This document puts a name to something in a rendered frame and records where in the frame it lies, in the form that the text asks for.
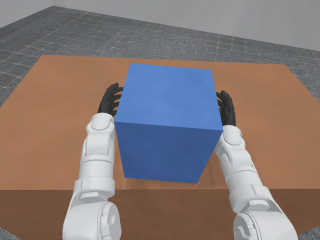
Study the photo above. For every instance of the left robot hand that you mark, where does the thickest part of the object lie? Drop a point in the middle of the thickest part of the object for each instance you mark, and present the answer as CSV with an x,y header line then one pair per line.
x,y
107,103

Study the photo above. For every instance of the carton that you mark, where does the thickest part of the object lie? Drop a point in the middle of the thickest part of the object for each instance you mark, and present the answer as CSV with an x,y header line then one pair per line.
x,y
168,122

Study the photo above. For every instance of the left robot upper arm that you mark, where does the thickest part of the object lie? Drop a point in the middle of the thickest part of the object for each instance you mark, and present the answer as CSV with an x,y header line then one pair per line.
x,y
93,221

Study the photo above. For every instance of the robot right forearm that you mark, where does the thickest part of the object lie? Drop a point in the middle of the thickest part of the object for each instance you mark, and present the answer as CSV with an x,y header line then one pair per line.
x,y
247,192

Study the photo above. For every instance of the right robot hand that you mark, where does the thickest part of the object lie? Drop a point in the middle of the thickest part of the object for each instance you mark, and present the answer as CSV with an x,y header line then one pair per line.
x,y
227,110

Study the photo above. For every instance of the robot left forearm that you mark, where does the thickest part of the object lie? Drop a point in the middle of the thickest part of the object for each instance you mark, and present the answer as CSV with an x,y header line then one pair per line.
x,y
95,182

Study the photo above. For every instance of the pedestal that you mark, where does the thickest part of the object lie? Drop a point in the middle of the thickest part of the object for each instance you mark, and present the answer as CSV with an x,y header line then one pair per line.
x,y
43,127

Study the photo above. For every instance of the right robot upper arm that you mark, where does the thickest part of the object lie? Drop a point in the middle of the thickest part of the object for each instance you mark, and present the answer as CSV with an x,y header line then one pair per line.
x,y
263,225

